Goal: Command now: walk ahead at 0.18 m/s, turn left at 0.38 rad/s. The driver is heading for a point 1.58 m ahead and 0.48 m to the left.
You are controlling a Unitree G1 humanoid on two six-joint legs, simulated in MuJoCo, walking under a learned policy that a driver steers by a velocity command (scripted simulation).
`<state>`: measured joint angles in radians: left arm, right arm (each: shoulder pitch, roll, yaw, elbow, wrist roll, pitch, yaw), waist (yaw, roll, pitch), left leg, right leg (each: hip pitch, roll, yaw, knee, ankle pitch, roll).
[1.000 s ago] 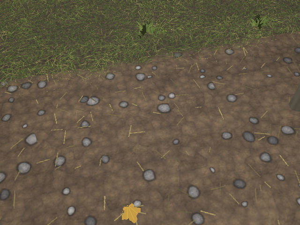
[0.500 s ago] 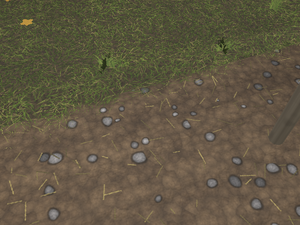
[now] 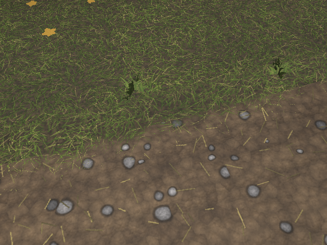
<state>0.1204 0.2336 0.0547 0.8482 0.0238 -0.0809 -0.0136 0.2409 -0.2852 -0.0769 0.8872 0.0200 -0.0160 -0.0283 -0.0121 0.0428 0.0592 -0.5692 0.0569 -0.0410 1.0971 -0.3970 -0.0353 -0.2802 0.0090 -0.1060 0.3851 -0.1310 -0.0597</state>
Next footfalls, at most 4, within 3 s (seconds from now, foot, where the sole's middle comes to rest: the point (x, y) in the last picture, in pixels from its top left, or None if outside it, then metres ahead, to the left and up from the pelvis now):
0.28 left None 0.14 0.15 -0.78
0.74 right None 0.19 -0.08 -0.78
1.04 left None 0.06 0.15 -0.78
2.42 left None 0.42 0.31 -0.78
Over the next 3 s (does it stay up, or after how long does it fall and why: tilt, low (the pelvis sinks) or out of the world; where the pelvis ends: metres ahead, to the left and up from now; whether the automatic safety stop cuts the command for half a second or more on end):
stays up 0.62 0.26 -0.02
